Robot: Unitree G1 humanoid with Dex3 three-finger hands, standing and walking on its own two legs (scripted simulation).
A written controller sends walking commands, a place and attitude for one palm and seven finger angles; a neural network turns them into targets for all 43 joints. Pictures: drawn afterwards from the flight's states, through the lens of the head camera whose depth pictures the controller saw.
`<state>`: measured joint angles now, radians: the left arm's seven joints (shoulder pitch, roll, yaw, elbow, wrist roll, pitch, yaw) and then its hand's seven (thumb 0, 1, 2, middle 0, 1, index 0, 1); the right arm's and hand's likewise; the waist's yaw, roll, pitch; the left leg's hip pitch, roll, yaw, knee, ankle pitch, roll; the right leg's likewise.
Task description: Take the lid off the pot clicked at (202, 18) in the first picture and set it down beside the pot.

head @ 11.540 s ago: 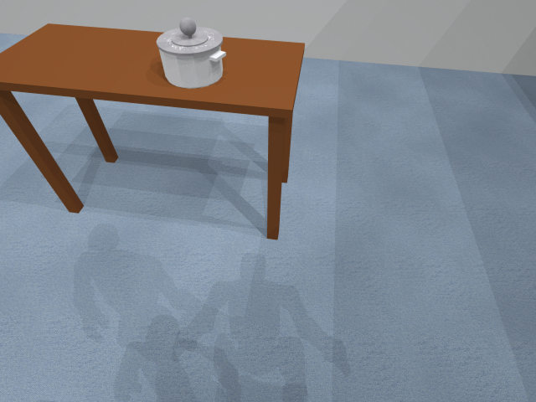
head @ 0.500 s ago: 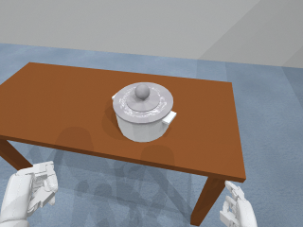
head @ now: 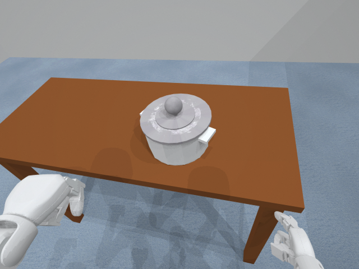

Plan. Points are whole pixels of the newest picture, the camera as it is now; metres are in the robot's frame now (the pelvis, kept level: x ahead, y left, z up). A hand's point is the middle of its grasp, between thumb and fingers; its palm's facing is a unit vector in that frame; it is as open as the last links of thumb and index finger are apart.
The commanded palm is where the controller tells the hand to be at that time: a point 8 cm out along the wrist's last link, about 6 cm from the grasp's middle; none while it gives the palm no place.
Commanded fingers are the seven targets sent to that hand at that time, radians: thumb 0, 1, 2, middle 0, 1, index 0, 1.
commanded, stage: reach forward and open the fingers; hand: left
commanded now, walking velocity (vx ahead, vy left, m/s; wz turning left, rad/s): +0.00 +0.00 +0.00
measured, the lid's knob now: (173, 105) +0.50 +0.08 +0.10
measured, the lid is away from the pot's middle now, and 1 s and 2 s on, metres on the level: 0.01 0.01 0.01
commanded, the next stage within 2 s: move the open hand above the knob in 0.70 s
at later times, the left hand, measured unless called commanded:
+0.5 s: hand (56, 174) +0.24 +0.26 +0.15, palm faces -0.15 +0.01 -0.99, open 9.3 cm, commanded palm +0.22 +0.25 +0.22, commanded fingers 0.00 -0.33 1.43 -0.81 -0.08 -0.81 -0.08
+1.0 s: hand (75, 146) +0.29 +0.23 +0.18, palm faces -0.16 +0.02 -0.99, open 10.4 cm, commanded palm +0.27 +0.22 +0.25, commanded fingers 0.00 -0.35 1.48 -0.82 -0.08 -0.82 -0.08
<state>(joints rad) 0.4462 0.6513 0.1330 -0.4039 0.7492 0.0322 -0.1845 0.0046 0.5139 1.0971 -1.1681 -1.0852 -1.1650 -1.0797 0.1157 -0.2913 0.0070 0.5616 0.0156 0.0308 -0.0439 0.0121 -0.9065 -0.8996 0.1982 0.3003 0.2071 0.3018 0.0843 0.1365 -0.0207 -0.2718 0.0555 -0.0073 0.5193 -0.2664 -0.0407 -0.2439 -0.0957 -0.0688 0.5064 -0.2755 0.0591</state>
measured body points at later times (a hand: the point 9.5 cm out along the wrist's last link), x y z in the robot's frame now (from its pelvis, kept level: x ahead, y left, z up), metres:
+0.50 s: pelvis -0.03 +0.01 +0.01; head -0.02 -0.03 +0.45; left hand +0.24 +0.26 +0.21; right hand +0.17 -0.22 -0.09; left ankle +0.00 +0.15 -0.74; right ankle -0.01 -0.15 -0.74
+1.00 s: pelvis -0.04 +0.01 +0.00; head -0.03 -0.04 +0.45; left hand +0.29 +0.23 +0.23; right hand +0.17 -0.22 -0.09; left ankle +0.00 +0.15 -0.74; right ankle -0.01 -0.15 -0.74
